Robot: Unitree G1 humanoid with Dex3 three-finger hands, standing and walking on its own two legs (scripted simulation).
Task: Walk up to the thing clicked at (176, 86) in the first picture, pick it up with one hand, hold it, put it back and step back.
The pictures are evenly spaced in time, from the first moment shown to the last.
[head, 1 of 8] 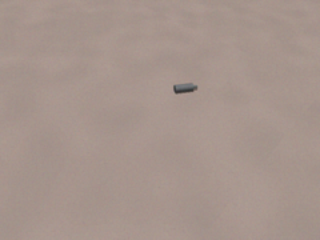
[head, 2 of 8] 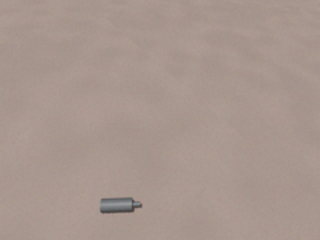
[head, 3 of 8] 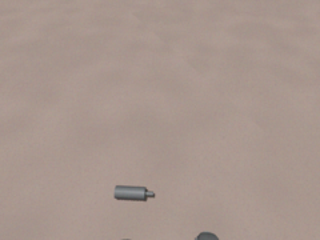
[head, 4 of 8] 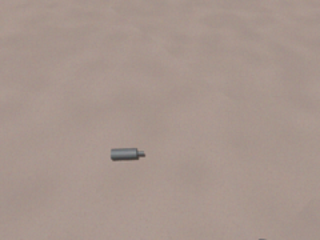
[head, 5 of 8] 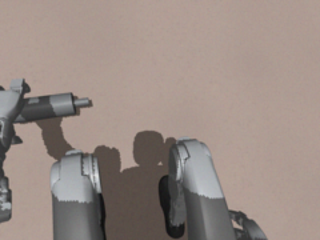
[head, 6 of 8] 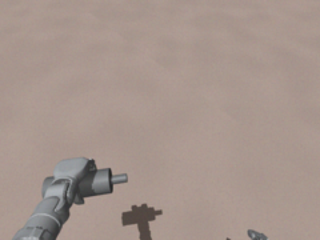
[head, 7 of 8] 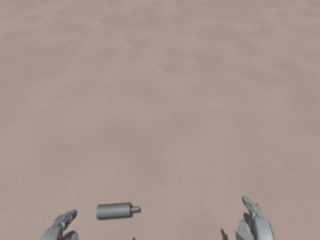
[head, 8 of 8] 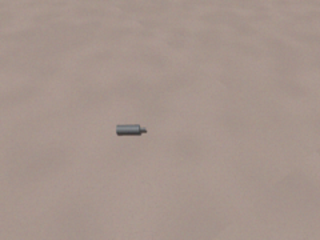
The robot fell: no
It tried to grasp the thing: yes
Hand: left
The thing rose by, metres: 0.67
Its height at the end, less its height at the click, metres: +0.00
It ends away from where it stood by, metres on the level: 0.00
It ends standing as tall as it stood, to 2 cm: yes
